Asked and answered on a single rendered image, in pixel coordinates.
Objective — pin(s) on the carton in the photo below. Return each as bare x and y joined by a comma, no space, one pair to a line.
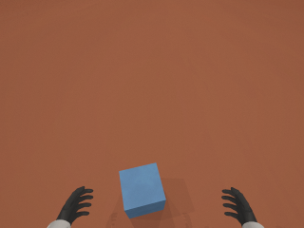
142,190

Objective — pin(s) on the right robot hand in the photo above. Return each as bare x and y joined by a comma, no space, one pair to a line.
244,211

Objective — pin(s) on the left robot hand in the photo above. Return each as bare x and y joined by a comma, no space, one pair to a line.
69,211

